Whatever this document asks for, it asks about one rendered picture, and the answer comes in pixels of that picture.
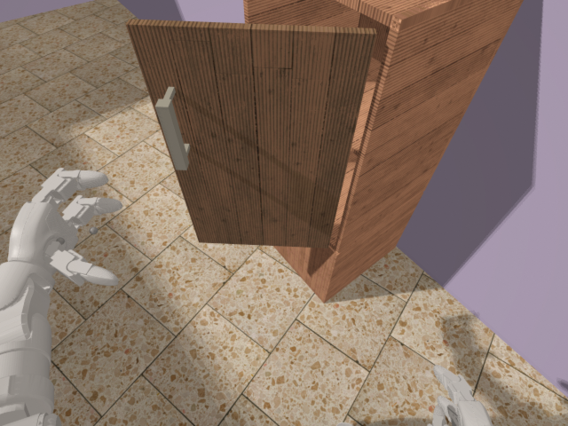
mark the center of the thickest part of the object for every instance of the left robot hand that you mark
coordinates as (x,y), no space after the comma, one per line
(38,225)

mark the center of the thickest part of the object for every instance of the cupboard door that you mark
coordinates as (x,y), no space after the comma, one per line
(269,111)

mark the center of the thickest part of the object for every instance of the left robot forearm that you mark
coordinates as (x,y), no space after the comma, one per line
(25,341)

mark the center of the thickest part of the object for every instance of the handle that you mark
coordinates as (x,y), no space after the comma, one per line
(166,113)

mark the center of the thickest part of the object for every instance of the right robot hand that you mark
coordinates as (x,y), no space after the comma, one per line
(464,410)

